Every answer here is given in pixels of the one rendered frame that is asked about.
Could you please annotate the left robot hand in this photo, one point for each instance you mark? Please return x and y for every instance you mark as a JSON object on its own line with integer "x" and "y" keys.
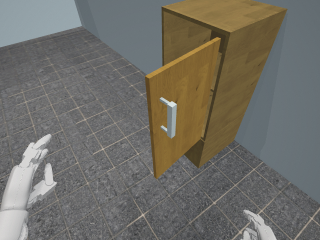
{"x": 17, "y": 193}

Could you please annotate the right robot hand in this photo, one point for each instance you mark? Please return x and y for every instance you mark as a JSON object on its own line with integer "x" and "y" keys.
{"x": 263, "y": 232}

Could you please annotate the handle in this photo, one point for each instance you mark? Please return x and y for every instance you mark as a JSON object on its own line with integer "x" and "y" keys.
{"x": 171, "y": 117}

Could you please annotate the cupboard door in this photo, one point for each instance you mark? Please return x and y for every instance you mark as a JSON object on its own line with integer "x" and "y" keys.
{"x": 187, "y": 82}

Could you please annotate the robot left forearm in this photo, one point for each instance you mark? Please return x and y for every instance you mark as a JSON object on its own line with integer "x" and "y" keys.
{"x": 13, "y": 224}

